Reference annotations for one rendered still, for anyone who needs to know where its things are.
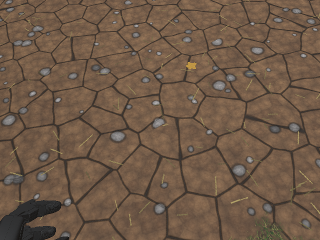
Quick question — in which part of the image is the left robot hand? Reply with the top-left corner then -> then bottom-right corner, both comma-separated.
0,199 -> 69,240

